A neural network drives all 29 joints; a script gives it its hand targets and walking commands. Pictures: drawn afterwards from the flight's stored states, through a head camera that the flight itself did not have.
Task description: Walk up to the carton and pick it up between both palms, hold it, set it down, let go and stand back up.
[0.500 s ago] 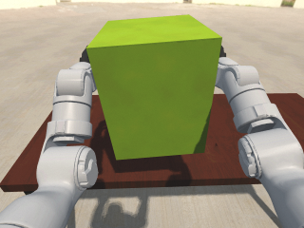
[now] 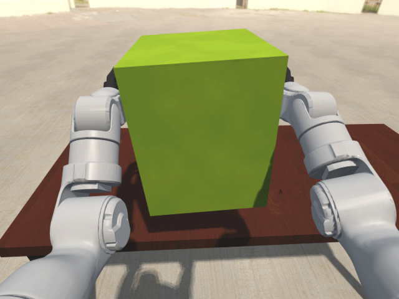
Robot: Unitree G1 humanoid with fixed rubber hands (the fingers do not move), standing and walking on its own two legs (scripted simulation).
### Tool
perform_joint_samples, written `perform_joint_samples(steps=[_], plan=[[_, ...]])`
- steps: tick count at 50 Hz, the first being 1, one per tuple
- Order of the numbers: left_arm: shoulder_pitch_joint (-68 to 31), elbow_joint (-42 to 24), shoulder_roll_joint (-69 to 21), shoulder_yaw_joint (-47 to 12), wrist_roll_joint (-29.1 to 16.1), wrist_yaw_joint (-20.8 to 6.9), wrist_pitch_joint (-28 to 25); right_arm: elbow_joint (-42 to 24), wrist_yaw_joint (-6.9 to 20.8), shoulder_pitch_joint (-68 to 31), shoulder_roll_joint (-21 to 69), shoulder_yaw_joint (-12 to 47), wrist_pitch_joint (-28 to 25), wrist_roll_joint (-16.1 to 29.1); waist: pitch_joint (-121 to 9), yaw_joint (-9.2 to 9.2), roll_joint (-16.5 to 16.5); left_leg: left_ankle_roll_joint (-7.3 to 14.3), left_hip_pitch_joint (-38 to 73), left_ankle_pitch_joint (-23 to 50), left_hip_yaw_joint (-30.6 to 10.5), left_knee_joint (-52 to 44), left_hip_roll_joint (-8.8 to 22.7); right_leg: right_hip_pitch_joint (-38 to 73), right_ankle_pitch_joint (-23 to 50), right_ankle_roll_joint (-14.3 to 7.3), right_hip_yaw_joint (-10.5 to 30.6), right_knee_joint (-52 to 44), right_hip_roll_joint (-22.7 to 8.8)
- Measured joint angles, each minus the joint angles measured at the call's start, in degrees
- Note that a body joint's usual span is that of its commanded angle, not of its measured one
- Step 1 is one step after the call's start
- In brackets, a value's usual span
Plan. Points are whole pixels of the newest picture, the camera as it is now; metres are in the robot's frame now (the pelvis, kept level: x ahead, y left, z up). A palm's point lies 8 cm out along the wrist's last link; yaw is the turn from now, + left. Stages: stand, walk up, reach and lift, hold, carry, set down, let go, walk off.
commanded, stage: hold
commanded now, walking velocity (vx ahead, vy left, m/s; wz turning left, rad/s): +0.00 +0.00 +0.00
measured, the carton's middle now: (200, 116) +0.38 -0.02 +0.25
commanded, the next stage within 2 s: none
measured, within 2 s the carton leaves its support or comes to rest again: neither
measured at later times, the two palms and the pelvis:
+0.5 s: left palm (108, 101) +0.37 +0.15 +0.30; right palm (278, 92) +0.37 -0.16 +0.31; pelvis +0.00 +0.00 +0.00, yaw +0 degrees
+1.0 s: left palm (111, 95) +0.38 +0.15 +0.30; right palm (279, 91) +0.37 -0.17 +0.31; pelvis -0.01 +0.00 +0.00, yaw -1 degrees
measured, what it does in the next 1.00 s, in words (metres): stands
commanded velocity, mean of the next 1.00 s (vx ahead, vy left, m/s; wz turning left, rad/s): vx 0.00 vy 0.00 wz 0.00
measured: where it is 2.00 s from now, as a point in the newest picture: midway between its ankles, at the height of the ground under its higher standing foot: outside the picture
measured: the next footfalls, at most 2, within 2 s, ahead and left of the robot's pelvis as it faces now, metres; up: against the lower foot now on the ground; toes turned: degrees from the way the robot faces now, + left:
none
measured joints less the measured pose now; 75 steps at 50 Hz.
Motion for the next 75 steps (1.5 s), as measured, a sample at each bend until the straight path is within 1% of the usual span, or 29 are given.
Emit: perform_joint_samples(steps=[2, 10, 15, 19, 23, 27, 30, 34, 36, 40, 43, 47, 52, 56, 62, 67, 71, 75], plan=[[-0.6, 0.1, 0.4, -0.4, -0.4, 0.1, -0.5, -0.6, 0.0, -0.2, -0.2, 0.2, -0.2, -0.1, 0.0, 0.14, 0.3, 0.0, -0.7, 0.1, 0.0, 0.3, 0.1, -0.7, 0.0, 0.0, 0.0, 0.4, 0.0], [-4.0, 2.5, 0.9, 0.8, -0.6, 0.5, -1.9, 1.0, 0.2, -3.0, -0.6, -0.7, -1.1, -0.5, 0.2, 1.02, 0.6, 0.0, -1.7, 0.7, 0.1, -0.2, 0.2, -2.0, 0.5, -0.1, 0.1, 0.3, 0.2], [-1.6, 0.6, 0.7, 0.7, -0.7, 0.0, -1.9, -0.7, -0.3, -1.4, -0.7, 1.5, -0.8, 0.5, 0.3, 0.64, 0.0, -0.1, -0.2, 0.6, -0.1, -0.7, 0.2, -0.2, 0.7, -0.1, 0.0, -0.8, 0.3], [-0.3, 1.1, 0.6, 1.1, -0.4, -0.6, -1.5, -0.2, -0.7, -0.3, 0.1, 1.6, -0.1, 0.1, 0.2, 0.3, -0.9, -0.2, 0.5, 0.4, -0.2, -0.6, 0.2, 0.5, 0.3, -0.2, -0.1, -0.6, 0.3], [0.8, -0.6, 1.2, -0.7, -1.0, -0.5, -0.6, -1.4, -0.8, 0.8, 0.4, 1.5, -0.1, 0.4, -0.2, -0.11, -1.5, -0.4, -0.5, 0.1, -0.5, 0.2, 0.4, -0.2, 0.2, -0.4, -0.3, -0.1, 0.4], [-0.7, -0.8, 1.7, -1.3, -1.5, 0.2, -0.5, -2.0, -0.8, 0.3, 0.5, -0.4, -0.5, 0.3, -0.4, -0.38, -1.6, -0.4, -1.6, 0.0, -0.7, 1.0, 0.4, -1.2, 0.2, -0.3, -0.6, 0.4, 0.5], [-2.3, 0.1, 1.7, -1.3, -1.1, 0.4, -0.8, -1.1, -0.5, -0.9, 0.4, -2.1, -0.7, -0.2, -0.4, -0.42, -1.3, -0.2, -2.0, 0.2, -0.8, 1.0, 0.3, -1.5, 0.3, -0.3, -0.6, 0.4, 0.4], [-4.1, 2.1, 1.1, -0.2, 0.1, 0.5, -1.3, 1.5, 0.4, -2.7, 0.1, -3.1, -1.0, -0.8, 0.0, 0.01, -0.8, 0.0, -1.7, 0.7, -0.4, 0.2, 0.2, -1.6, 0.7, -0.1, -0.2, 0.1, 0.2], [-4.4, 3.2, 0.8, 0.2, 0.6, 0.4, -1.7, 2.8, 0.9, -3.4, -0.2, -2.8, -1.1, -1.1, 0.1, 0.12, -0.4, 0.2, -1.5, 0.9, -0.2, -0.1, 0.0, -1.5, 0.8, 0.0, -0.1, 0.0, 0.1], [-3.8, 4.0, 0.8, 0.0, 0.1, 0.5, -2.5, 3.4, 1.1, -3.2, -0.5, -1.0, -1.2, -0.9, 0.0, 0.16, 0.3, 0.4, -1.5, 1.0, 0.0, -0.4, -0.2, -1.8, 0.9, 0.2, 0.1, 0.0, -0.1], [-2.8, 3.7, 0.5, -0.3, -0.2, 0.6, -2.9, 2.6, 1.1, -2.3, -1.0, 0.8, -1.2, -0.2, 0.0, 0.49, 0.6, 0.4, -1.4, 0.9, 0.3, -0.4, -0.1, -1.6, 1.0, 0.3, 0.4, -0.2, -0.1], [-2.9, 4.8, 0.4, 0.4, -0.5, 0.9, -3.6, 2.9, 1.0, -2.2, -0.9, 0.9, -1.2, -0.5, -0.6, 1.02, 0.4, 0.4, -2.0, 0.7, 0.6, -0.2, 0.1, -2.6, 0.7, 0.2, 0.8, 0.5, 0.0], [-2.8, 2.7, 1.3, -0.8, -1.8, 1.6, -2.9, 1.5, 0.7, -2.0, -0.8, 1.1, -1.7, 0.3, -1.0, 0.84, -0.1, 0.2, -2.7, 0.5, 0.2, 0.3, 0.3, -2.8, 0.7, 0.0, 0.5, 0.2, 0.3], [-3.7, 3.5, 1.3, -0.1, -1.6, 1.5, -2.8, 1.3, 0.3, -2.2, -0.6, 0.3, -1.1, 0.1, -0.6, 0.73, -0.7, 0.1, -2.2, 0.4, -0.1, 0.2, 0.3, -2.0, 0.7, 0.0, 0.2, -0.4, 0.4], [-1.7, 0.7, 1.3, -0.9, -1.5, 1.0, -1.8, 0.2, -0.1, -1.6, -0.5, 0.7, -0.5, 0.7, -0.1, -0.07, -1.2, -0.1, -1.7, 0.1, -0.5, 0.4, 0.2, -1.1, 0.7, -0.1, -0.2, -0.9, 0.4], [-0.3, -1.3, 1.2, -2.4, -1.6, 1.3, -1.0, -0.6, -0.1, -0.9, -0.5, -0.2, -0.2, 1.1, -0.7, -0.76, -0.7, -0.2, -2.3, -0.2, -0.8, 0.8, 0.1, -1.3, 0.5, -0.1, -0.5, -0.8, 0.3], [-1.1, 0.0, 0.3, -1.0, -0.9, 1.4, -1.4, -0.1, 0.1, -1.0, -0.8, -0.1, 0.0, 1.0, -0.4, -0.36, -0.4, 0.0, -1.7, -0.1, -0.3, 0.4, 0.1, -1.2, 0.5, 0.0, 0.0, -0.7, 0.2], [-0.3, -1.2, -0.2, -0.3, -0.6, 1.3, -1.5, -1.3, 0.0, -0.5, -1.3, 1.8, 0.1, 1.7, 0.0, 0.02, 0.1, 0.1, -1.2, -0.1, 0.1, 0.2, 0.2, -0.8, 0.6, 0.1, 0.4, -0.9, 0.3]])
